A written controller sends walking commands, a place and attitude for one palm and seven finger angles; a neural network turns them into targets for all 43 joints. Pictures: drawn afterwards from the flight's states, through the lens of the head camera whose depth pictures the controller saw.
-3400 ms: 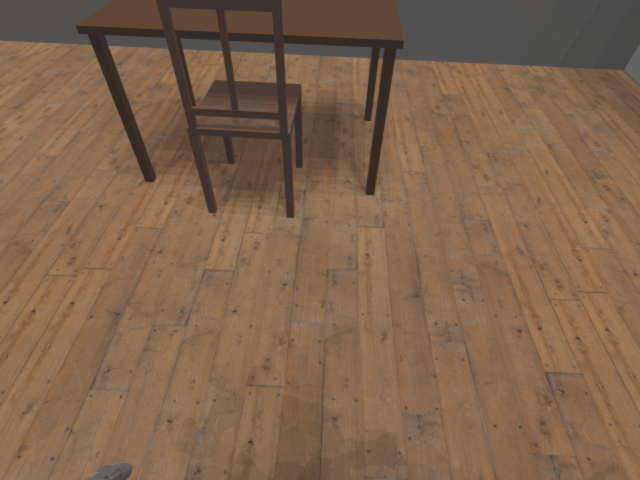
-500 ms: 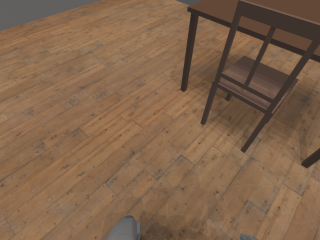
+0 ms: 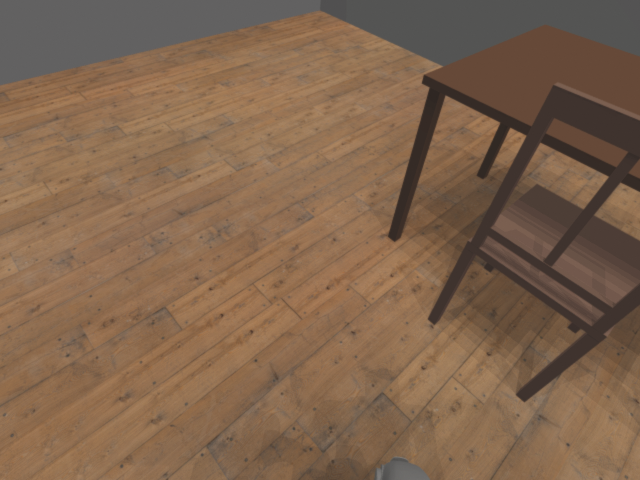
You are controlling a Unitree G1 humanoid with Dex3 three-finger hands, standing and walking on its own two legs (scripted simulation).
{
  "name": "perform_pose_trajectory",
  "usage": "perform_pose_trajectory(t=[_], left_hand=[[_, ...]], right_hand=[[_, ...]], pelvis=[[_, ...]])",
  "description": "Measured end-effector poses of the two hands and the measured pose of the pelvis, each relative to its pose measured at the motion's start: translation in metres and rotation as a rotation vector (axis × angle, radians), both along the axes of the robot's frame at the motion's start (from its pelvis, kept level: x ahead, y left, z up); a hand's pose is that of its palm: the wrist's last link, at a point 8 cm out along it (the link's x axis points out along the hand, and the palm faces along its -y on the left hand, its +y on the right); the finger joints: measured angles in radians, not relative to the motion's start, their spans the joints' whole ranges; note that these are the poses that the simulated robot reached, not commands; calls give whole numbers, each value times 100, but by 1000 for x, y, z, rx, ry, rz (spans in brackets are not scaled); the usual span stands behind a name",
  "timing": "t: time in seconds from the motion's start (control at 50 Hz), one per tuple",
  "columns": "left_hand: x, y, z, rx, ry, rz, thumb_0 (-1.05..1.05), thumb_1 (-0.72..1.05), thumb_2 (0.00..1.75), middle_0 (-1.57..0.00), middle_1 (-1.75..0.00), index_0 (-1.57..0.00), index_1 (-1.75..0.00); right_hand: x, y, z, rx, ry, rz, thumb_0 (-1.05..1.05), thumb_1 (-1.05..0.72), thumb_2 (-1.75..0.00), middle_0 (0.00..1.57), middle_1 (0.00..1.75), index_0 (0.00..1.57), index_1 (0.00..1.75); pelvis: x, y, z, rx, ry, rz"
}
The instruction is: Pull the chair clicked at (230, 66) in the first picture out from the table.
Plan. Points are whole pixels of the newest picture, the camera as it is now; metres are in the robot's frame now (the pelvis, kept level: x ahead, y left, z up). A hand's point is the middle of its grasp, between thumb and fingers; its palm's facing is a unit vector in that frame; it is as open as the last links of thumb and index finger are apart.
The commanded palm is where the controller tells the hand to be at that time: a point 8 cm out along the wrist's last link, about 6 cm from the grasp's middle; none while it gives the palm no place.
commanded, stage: walk to a spot facing it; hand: left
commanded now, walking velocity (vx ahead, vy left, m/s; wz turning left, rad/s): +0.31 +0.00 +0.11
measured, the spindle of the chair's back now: (586, 215) +0.68 -0.56 -0.08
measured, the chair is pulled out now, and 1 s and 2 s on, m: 0.00 0.00 0.00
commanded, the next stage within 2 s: turn to face it in 0.10 s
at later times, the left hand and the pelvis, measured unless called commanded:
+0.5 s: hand (219, 455) +0.20 +0.15 -0.18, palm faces +0.03 -0.97 -0.23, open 7.2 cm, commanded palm none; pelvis +0.18 -0.04 -0.01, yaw -2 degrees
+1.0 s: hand (224, 350) +0.36 +0.18 -0.17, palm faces -0.29 -0.93 -0.24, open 7.4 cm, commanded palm none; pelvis +0.21 +0.00 +0.00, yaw -21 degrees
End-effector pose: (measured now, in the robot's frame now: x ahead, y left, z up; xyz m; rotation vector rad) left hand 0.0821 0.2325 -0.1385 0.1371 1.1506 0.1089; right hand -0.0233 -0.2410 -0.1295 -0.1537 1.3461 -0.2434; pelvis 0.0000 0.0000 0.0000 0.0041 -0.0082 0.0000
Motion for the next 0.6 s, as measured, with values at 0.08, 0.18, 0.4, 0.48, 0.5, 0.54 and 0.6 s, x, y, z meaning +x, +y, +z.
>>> perform_pose_trajectory(t=[0.08,0.18,0.4,0.48,0.5,0.54,0.6], left_hand=[[61,-14,2,9,-27,-40,1,91,90,-20,-30,-20,-29],[136,-41,-1,27,-61,-89,1,91,90,-20,-30,-20,-29],[131,-51,1,64,64,64,-1,94,90,-21,-30,-21,-30],[111,-37,-5,65,193,59,-1,94,90,-21,-30,-20,-30],[107,-33,-7,59,218,59,-1,94,90,-21,-30,-20,-30],[104,-26,-13,45,257,60,0,93,90,-21,-30,-20,-30],[107,-13,-27,18,288,60,0,92,90,-21,-30,-20,-30]], right_hand=[[-3,1,-6,33,94,-47,0,-92,-90,20,30,20,30],[4,-1,-20,89,221,-92,0,-91,-90,20,30,20,30],[174,-36,-26,75,74,32,1,-91,-90,20,30,19,30],[247,-35,-19,42,-82,51,1,-92,-90,20,30,19,30],[263,-34,-16,33,-114,54,1,-92,-90,20,30,19,30],[289,-30,-10,13,-173,60,0,-92,-90,20,30,19,30],[318,-20,-3,-25,-244,62,0,-92,-90,20,30,19,30]], pelvis=[[37,-12,-3,5,7,4],[90,-34,-15,8,13,16],[161,-52,-7,0,0,34],[175,-45,-6,-7,9,-17],[178,-41,-7,-11,9,-30],[185,-33,-9,-19,8,-55],[196,-18,-16,-33,4,-89]])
